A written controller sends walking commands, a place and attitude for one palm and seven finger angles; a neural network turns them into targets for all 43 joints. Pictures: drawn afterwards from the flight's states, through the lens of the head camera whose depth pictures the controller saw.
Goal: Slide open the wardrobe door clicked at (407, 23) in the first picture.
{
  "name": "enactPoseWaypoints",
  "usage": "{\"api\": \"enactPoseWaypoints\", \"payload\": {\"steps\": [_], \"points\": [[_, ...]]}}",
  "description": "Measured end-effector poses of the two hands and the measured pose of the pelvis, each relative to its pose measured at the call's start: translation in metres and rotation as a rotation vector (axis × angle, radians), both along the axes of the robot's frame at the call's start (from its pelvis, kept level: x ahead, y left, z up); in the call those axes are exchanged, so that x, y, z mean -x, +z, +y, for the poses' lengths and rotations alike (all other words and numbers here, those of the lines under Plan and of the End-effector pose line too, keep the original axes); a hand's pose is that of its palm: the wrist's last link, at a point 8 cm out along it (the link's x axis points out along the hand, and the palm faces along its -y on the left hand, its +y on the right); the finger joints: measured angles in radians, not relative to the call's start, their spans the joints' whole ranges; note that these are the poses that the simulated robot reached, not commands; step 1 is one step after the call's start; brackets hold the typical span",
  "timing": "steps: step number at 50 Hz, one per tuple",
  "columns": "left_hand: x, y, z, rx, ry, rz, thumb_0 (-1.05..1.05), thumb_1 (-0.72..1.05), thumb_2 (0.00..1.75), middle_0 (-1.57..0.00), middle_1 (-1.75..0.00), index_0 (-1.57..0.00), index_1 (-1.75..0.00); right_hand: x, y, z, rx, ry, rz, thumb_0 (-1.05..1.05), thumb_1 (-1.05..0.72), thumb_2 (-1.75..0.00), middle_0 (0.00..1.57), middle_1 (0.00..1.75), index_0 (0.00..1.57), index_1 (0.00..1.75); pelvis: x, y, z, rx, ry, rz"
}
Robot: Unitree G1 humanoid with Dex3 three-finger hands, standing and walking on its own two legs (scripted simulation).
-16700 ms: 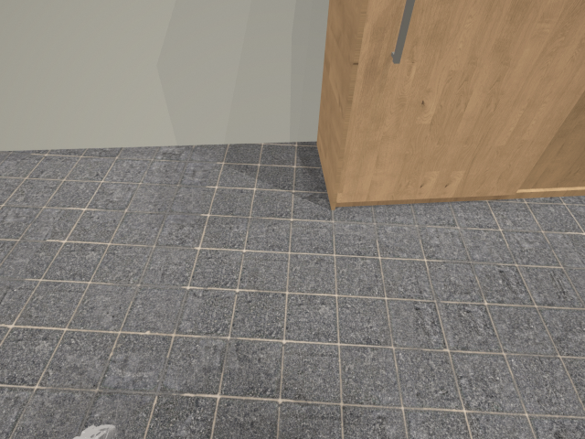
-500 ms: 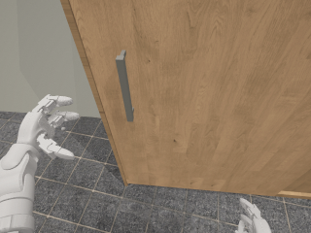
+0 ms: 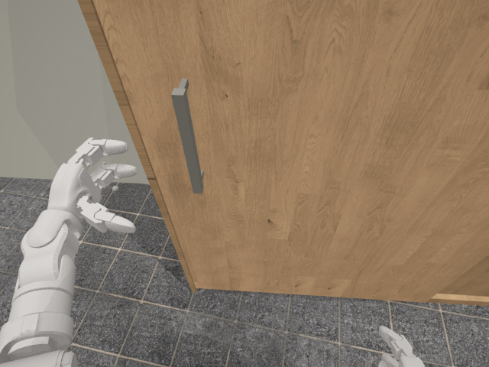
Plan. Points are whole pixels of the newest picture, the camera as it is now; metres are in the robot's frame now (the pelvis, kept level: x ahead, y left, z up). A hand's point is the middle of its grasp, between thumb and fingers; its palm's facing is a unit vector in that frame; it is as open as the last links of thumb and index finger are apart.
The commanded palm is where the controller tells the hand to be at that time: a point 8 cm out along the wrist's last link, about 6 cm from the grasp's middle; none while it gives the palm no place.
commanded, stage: move the hooked fingers beside the handle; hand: left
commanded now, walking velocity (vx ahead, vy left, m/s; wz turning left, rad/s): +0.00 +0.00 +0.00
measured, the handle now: (192, 142) +0.48 +0.13 +0.10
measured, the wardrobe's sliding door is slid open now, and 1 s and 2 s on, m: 0.00 0.00 0.00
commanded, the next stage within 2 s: feel for the door with the fingertips in 1.46 s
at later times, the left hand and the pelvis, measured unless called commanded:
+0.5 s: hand (139, 166) +0.41 +0.20 +0.11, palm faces -0.02 -1.00 -0.01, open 14.0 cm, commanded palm +0.39 +0.25 +0.11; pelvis +0.00 +0.00 +0.00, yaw +0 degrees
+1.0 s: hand (149, 163) +0.42 +0.19 +0.10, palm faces -0.02 -1.00 -0.01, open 14.0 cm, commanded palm +0.39 +0.24 +0.11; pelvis +0.00 +0.00 +0.00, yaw -1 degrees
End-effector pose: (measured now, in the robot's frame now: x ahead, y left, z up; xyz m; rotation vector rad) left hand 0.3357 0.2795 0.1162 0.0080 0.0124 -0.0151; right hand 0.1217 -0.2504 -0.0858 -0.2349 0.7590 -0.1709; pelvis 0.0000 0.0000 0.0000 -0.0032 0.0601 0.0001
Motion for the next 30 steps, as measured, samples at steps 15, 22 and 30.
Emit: {"api": "enactPoseWaypoints", "payload": {"steps": [15,22,30], "points": [[-0.028,0.0,-0.02,-0.003,-0.008,-0.002,-0.01,-0.5,0.3,-0.3,-1.2,-0.3,-1.2,0.014,-0.009,-0.001,-0.013,-0.019,0.073,0.01,-0.91,-0.9,0.2,0.3,0.2,0.3,0.0,-0.001,-0.001,-0.001,-0.001,0.017],[-0.045,-0.004,-0.022,0.0,0.005,0.01,-0.01,-0.5,0.3,-0.3,-1.2,-0.3,-1.2,0.031,-0.014,-0.006,-0.005,-0.041,0.131,0.01,-0.91,-0.9,0.2,0.3,0.2,0.3,0.002,-0.003,-0.002,-0.001,-0.004,0.031],[-0.064,-0.003,-0.03,0.003,-0.018,0.004,-0.01,-0.5,0.3,-0.3,-1.2,-0.3,-1.2,0.053,-0.02,-0.012,0.003,-0.071,0.208,0.01,-0.91,-0.9,0.2,0.3,0.2,0.3,0.003,-0.004,-0.002,0.001,-0.003,0.053]]}}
